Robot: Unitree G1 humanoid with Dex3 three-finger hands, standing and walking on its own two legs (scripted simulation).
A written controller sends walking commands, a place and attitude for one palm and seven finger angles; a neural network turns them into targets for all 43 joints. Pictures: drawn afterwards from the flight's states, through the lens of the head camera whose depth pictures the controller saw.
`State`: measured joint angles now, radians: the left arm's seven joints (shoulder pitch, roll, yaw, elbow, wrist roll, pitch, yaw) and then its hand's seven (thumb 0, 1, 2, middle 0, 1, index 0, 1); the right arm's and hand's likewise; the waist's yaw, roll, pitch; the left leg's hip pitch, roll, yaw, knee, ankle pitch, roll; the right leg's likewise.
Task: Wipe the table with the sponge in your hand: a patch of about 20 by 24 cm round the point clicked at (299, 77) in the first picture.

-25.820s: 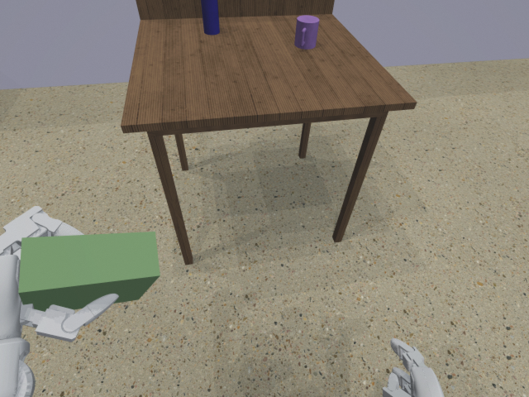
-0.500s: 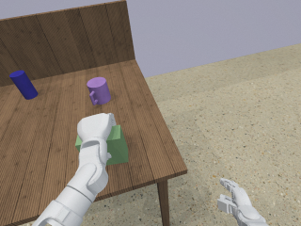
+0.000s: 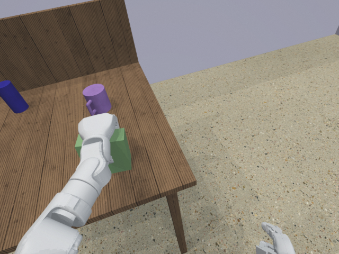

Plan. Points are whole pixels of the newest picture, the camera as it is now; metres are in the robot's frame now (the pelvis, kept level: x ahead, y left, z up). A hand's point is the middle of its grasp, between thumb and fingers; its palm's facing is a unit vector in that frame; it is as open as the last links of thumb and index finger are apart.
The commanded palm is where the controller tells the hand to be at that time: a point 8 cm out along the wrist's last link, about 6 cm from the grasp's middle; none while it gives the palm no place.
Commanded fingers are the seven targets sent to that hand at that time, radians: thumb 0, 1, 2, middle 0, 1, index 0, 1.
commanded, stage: wipe forward along the third lane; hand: left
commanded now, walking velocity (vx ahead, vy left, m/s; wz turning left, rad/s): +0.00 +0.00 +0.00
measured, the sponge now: (108, 158) +0.36 +0.22 +0.03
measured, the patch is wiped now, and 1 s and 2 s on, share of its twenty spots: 0.85 1.00 1.00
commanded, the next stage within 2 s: wipe back along the third lane in 1.06 s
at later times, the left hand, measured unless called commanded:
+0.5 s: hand (104, 127) +0.42 +0.23 +0.09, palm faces -0.08 +0.00 -1.00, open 9.5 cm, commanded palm +0.41 +0.25 +0.12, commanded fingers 0.00 0.10 1.30 -1.20 -1.60 -1.20 -1.60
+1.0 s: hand (98, 117) +0.47 +0.26 +0.09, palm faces -0.10 -0.02 -1.00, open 9.5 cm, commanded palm +0.45 +0.28 +0.12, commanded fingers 0.00 0.10 1.30 -1.20 -1.60 -1.20 -1.60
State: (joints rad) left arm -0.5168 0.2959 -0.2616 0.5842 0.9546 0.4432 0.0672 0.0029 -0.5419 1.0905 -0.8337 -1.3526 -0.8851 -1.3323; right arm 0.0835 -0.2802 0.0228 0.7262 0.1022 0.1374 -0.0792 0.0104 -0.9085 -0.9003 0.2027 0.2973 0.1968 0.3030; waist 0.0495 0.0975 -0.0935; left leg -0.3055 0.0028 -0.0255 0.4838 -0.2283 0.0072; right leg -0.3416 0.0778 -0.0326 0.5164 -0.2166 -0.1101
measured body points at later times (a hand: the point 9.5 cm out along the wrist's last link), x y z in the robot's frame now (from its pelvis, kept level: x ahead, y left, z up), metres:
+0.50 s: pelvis +0.00 -0.02 -0.01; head +0.01 -0.07 +0.44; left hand +0.42 +0.22 +0.15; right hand +0.13 -0.29 -0.14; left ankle +0.02 +0.14 -0.73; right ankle +0.03 -0.04 -0.73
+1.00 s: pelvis +0.01 +0.00 -0.01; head +0.05 -0.04 +0.44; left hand +0.47 +0.26 +0.15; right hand +0.08 -0.29 -0.15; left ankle +0.02 +0.14 -0.73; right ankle +0.03 -0.04 -0.73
